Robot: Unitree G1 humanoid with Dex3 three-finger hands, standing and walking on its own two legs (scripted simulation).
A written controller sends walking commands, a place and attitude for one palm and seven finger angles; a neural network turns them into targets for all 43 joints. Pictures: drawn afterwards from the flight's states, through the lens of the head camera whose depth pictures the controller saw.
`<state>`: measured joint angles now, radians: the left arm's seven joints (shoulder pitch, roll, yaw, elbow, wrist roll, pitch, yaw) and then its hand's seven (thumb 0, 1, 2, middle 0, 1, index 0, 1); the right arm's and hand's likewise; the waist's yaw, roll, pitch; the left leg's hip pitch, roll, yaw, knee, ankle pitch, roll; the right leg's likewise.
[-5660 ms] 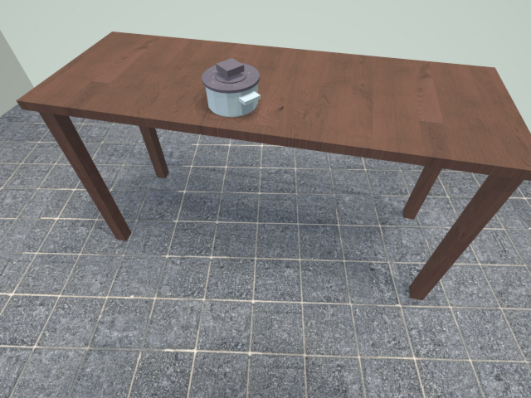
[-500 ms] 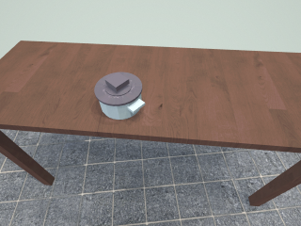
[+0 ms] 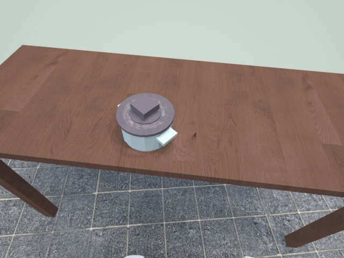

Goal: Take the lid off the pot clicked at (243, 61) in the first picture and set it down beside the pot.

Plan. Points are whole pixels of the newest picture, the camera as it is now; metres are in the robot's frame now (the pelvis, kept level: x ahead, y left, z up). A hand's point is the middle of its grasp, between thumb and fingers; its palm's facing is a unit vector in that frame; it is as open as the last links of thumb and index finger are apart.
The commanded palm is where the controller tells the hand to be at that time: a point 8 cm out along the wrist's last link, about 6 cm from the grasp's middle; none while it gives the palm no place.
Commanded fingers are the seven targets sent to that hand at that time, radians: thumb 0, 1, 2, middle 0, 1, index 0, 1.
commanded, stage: come to a stop and stand still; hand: left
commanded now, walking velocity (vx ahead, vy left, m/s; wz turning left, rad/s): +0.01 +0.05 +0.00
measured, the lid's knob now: (145, 106) +0.46 +0.12 +0.09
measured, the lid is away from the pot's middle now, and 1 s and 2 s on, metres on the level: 0.00 0.00 0.00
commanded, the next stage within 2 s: look again from close up in 1.24 s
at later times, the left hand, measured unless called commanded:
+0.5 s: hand out of the picture +0.06 +0.18 -0.18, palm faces +0.00 -0.98 -0.19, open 7.3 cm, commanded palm none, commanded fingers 0.00 0.90 0.90 -0.20 -0.30 -0.20 -0.30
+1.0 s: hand out of the picture +0.03 +0.20 -0.18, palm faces +0.02 -0.99 -0.16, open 7.4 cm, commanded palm none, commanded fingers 0.00 0.90 0.90 -0.20 -0.30 -0.20 -0.30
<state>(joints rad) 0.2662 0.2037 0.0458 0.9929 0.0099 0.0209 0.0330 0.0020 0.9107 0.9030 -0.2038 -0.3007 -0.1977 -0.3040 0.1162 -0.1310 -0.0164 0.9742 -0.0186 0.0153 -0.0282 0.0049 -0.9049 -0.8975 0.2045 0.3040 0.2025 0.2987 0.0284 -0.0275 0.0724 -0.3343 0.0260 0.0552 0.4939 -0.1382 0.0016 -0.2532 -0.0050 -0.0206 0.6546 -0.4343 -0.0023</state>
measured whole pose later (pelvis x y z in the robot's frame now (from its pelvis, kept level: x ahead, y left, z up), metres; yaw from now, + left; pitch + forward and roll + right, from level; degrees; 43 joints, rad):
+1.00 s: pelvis +0.04 +0.03 +0.00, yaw +0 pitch +0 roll -1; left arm 0.34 0.18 -0.01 1.04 0.02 -0.01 0.03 0.00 0.91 0.90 -0.20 -0.30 -0.20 -0.30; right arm 0.19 -0.15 0.01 1.01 0.00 -0.02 -0.02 0.01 -0.91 -0.90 0.20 0.30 0.20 0.30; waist 0.02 -0.04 0.03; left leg -0.30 0.02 0.07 0.53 -0.23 0.03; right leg -0.14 -0.01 -0.01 0.47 -0.33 0.02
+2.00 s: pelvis +0.05 +0.05 +0.01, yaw +0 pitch +0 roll -1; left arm 0.35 0.14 -0.02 1.09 0.02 -0.02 0.04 0.00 0.91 0.90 -0.20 -0.30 -0.20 -0.30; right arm 0.29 -0.13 0.00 1.10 0.00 -0.02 -0.03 0.02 -0.93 -0.90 0.20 0.30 0.20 0.30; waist 0.00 -0.05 0.04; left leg -0.28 -0.02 0.09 0.48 -0.21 0.07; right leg -0.11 -0.05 0.00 0.41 -0.30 0.06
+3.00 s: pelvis -0.01 +0.02 +0.00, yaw +0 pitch +0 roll -2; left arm 0.36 0.18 0.00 1.03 0.03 0.01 0.04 0.00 0.91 0.90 -0.20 -0.30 -0.20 -0.30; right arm 0.21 -0.15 -0.05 1.00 -0.01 0.04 -0.01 0.01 -0.92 -0.90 0.20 0.30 0.20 0.30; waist 0.00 -0.02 0.03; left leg -0.42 0.05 0.04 0.60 -0.26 0.02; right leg -0.25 0.02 -0.03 0.52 -0.28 0.01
